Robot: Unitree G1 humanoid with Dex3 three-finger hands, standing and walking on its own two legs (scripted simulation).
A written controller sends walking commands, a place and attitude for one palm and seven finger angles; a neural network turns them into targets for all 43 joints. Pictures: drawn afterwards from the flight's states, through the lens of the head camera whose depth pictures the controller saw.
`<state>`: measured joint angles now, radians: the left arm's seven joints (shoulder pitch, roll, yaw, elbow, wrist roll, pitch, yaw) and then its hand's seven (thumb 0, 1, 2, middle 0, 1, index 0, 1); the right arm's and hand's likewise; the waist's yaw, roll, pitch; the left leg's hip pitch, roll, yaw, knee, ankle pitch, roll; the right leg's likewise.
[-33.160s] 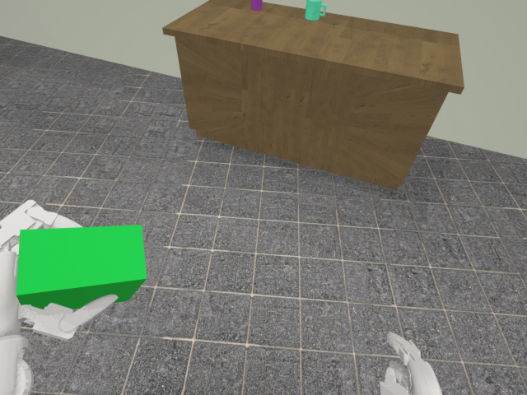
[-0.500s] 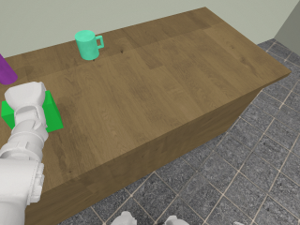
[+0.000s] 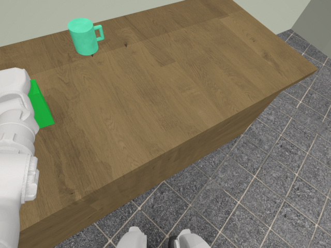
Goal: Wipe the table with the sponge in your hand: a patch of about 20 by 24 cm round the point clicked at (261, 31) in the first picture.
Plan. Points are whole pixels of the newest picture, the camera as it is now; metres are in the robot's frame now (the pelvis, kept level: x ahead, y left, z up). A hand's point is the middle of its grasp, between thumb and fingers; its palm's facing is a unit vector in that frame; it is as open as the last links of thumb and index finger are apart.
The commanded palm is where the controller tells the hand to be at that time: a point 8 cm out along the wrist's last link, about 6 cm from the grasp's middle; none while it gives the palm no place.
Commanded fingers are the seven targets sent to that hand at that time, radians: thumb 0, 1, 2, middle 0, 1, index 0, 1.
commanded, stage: slide across to the middle lane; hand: left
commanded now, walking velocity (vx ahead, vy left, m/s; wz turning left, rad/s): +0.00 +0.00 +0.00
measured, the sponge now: (22, 114) +0.45 +0.35 -0.01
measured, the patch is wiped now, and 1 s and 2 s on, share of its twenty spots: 0.35 0.35 0.65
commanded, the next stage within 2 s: wipe back along the middle lane in 0.62 s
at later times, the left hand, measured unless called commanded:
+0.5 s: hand (38, 90) +0.49 +0.31 +0.04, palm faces -0.14 -0.01 -0.99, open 10.1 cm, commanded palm +0.49 +0.27 +0.08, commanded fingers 0.00 0.10 1.30 -1.20 -1.60 -1.20 -1.60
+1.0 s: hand (49, 92) +0.49 +0.28 +0.03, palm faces -0.12 +0.00 -0.99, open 10.1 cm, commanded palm +0.46 +0.24 +0.07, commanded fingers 0.00 0.10 1.30 -1.20 -1.60 -1.20 -1.60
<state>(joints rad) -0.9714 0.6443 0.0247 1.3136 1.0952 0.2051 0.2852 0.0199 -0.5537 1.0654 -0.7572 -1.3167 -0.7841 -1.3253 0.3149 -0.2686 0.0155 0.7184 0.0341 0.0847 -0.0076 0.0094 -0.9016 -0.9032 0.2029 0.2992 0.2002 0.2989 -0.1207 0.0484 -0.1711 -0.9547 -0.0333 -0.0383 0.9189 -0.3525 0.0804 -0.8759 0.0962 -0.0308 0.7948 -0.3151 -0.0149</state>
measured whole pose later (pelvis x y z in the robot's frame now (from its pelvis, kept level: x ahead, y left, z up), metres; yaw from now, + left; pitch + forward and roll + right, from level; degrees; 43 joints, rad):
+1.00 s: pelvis +0.05 +0.00 +0.03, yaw +1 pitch +19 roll -4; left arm -0.84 0.43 -0.11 1.18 1.00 0.32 0.36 0.00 -0.52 1.05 -0.72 -1.33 -0.75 -1.34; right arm 0.28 -0.26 -0.03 0.78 0.04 0.13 0.04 0.01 -0.90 -0.90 0.20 0.30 0.20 0.30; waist -0.08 0.05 -0.18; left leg -0.73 -0.04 -0.04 0.75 -0.36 0.08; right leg -0.65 0.09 -0.01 0.62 -0.31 -0.02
